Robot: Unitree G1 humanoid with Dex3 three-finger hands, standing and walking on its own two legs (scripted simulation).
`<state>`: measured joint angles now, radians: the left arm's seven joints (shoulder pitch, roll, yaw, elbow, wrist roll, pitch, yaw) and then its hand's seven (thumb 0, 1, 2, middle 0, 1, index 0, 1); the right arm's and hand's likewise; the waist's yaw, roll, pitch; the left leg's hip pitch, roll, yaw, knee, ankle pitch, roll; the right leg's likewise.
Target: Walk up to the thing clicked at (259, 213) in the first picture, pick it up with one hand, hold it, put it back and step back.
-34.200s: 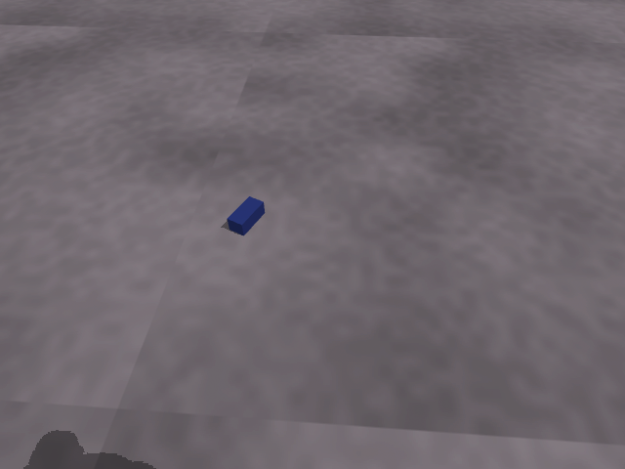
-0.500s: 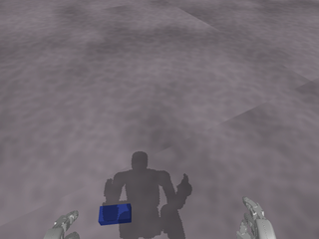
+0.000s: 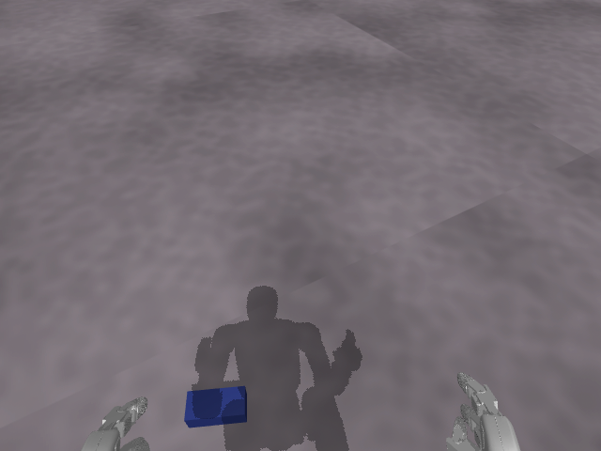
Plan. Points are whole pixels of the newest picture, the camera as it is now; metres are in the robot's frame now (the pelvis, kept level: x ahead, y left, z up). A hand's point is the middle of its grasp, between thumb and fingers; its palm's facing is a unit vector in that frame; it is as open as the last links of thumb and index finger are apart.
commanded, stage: home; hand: left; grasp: from above
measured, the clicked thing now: (217, 406) +0.43 +0.22 -0.68
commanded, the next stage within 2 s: stand in 0.50 s
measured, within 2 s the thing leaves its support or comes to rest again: neither
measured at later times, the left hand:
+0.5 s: hand out of the picture +0.17 +0.18 -0.04, palm faces +0.05 -0.98 -0.20, open 7.4 cm
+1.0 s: hand out of the picture +0.07 +0.24 -0.11, palm faces +0.03 -0.95 -0.32, open 7.4 cm
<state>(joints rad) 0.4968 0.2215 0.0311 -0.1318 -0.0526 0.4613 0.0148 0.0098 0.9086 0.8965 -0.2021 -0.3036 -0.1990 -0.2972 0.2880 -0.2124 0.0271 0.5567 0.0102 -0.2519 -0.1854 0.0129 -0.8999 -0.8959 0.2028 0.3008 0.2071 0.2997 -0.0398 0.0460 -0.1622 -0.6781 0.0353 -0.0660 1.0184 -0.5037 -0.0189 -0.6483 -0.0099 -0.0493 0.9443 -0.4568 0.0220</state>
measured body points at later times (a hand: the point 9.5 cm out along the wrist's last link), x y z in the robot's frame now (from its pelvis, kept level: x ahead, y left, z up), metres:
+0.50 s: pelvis +0.00 +0.00 +0.00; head +0.02 +0.01 +0.45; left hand +0.16 +0.23 -0.03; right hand +0.16 -0.24 -0.06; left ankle +0.00 +0.13 -0.68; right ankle +0.01 -0.14 -0.68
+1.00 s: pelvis +0.00 +0.00 +0.05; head +0.02 +0.01 +0.49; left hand +0.07 +0.28 -0.09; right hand +0.09 -0.28 -0.08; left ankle +0.00 +0.13 -0.68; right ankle +0.01 -0.14 -0.68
